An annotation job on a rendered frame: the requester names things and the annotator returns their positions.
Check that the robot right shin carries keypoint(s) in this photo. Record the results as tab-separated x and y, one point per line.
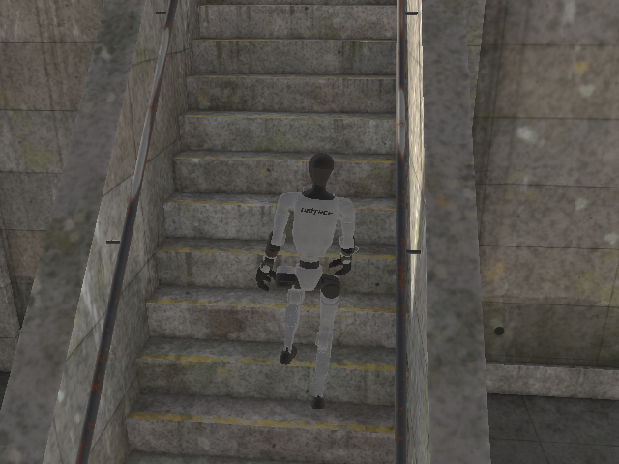
322	366

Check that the left robot upper arm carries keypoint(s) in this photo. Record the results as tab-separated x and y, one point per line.
286	201

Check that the right robot foot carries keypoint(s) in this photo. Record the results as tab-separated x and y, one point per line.
318	403

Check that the right robot upper arm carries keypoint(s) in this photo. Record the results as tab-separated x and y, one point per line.
346	208

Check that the right robot forearm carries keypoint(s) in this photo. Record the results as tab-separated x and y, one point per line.
346	254

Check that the left robot forearm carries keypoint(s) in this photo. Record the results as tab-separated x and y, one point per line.
270	256

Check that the robot left hand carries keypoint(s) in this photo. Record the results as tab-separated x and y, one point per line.
260	276

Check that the robot right hand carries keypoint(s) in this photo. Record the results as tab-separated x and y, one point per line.
346	267

